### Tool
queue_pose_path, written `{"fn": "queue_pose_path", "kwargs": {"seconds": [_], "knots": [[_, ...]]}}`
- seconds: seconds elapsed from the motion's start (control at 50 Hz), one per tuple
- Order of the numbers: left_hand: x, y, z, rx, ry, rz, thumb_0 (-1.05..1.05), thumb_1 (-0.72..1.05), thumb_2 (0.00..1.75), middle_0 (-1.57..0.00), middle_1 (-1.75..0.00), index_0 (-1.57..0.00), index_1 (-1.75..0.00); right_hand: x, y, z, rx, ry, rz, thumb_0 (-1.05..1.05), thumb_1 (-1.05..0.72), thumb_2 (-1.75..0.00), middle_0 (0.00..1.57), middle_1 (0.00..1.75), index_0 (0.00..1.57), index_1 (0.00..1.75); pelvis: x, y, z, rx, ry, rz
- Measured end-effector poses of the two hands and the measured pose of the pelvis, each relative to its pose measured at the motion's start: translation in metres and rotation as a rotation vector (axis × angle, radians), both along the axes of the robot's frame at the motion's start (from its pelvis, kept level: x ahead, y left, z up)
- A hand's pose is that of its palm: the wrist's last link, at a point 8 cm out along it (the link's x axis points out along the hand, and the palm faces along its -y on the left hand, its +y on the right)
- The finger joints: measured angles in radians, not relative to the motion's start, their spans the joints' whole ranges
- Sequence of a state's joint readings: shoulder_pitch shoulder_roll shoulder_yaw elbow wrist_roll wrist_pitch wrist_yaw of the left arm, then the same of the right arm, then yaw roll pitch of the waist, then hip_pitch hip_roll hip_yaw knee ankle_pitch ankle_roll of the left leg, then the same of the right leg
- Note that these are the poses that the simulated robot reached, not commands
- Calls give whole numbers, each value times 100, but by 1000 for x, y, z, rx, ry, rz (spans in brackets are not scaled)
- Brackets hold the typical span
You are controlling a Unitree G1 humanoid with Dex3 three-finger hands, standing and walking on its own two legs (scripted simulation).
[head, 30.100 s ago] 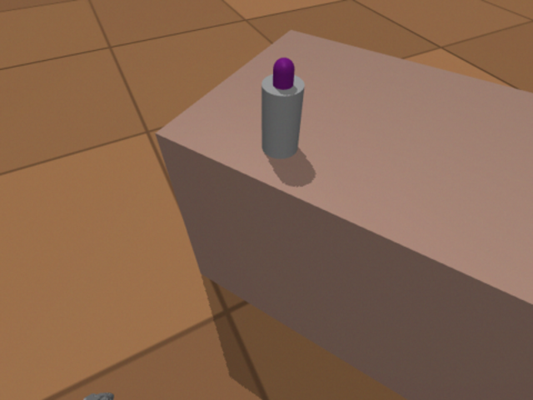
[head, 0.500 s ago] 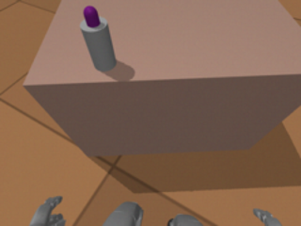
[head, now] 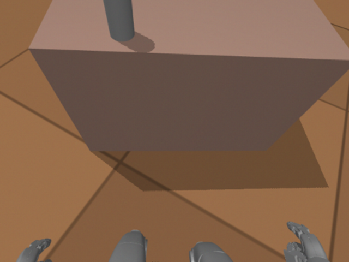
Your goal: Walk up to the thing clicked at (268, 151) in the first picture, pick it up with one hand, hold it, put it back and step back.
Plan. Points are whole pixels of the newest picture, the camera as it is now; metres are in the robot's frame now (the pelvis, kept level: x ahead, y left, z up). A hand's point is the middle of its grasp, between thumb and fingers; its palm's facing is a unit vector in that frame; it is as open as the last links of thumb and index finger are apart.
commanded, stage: step back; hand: left
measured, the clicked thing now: (117, 2) +0.78 +0.24 +0.10
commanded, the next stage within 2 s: stand in 1.90 s
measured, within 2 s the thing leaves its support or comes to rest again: neither
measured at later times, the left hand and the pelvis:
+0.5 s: hand out of the picture -0.04 +0.24 -0.14, palm faces +0.10 -0.92 -0.38, open 7.4 cm; pelvis -0.16 -0.04 -0.01, yaw +6 degrees
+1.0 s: hand out of the picture -0.27 +0.17 -0.13, palm faces +0.10 -0.89 -0.45, open 7.4 cm; pelvis -0.28 -0.11 +0.00, yaw +5 degrees
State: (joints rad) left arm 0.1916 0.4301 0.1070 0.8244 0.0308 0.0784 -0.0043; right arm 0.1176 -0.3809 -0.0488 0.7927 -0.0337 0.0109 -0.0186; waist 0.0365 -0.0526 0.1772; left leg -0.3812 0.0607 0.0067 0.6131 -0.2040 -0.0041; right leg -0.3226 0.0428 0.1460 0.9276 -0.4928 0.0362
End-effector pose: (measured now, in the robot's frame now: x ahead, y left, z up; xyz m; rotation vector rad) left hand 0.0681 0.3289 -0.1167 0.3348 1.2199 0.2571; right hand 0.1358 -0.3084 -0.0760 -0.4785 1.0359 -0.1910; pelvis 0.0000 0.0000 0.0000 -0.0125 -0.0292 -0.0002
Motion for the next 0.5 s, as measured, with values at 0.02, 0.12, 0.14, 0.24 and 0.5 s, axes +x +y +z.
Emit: {"fn": "queue_pose_path", "kwargs": {"seconds": [0.02,0.12,0.14,0.24,0.5], "knots": [[-8,-4,-1,6,6,-7,1,90,90,-20,-30,-20,-30,-5,-6,-4,3,-10,1,1,-90,-90,21,30,21,30,-8,-4,-3,5,-3,-7],[-52,-36,5,13,7,-11,1,90,90,-20,-30,-20,-30,-40,-35,-27,35,-12,-33,1,-90,-90,20,30,20,30,-45,-24,-11,-30,-33,14],[-61,-41,9,11,5,-10,1,90,90,-20,-30,-20,-30,-49,-37,-29,42,2,-45,1,-90,-90,20,30,20,30,-50,-27,-9,-9,-28,14],[-90,-53,30,26,-8,12,1,90,89,-21,-30,-20,-30,-100,-42,-30,73,78,-56,1,-90,-90,20,30,20,30,-73,-34,6,52,0,23],[-124,-51,9,5,-156,30,1,90,90,-21,-30,-20,-30,-213,-32,-34,42,215,10,1,-90,-90,20,30,20,30,-160,-42,-6,37,-24,113]]}}
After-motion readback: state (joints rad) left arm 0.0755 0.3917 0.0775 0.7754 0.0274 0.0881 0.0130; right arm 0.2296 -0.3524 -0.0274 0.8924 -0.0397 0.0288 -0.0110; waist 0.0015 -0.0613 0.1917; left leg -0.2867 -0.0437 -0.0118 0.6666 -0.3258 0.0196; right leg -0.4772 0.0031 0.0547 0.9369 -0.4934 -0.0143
